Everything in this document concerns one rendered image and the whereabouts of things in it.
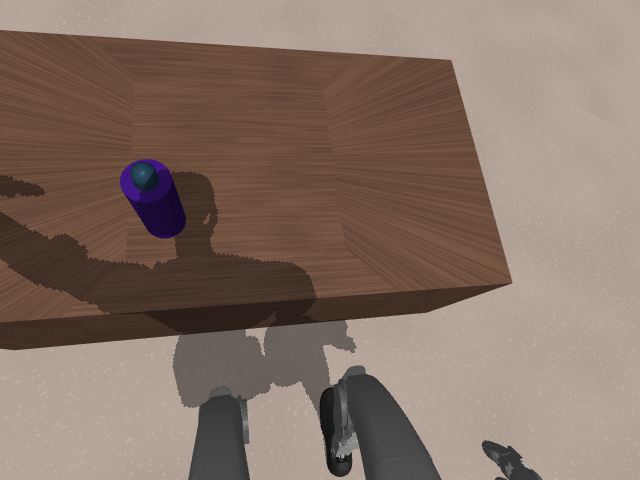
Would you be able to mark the bottle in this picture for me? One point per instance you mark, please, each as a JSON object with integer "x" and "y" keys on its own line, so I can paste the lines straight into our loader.
{"x": 149, "y": 187}

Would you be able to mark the right robot hand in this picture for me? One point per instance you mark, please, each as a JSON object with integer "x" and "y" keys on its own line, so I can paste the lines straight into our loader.
{"x": 511, "y": 463}

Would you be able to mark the right robot foot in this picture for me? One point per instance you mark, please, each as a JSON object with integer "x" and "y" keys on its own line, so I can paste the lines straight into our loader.
{"x": 337, "y": 466}

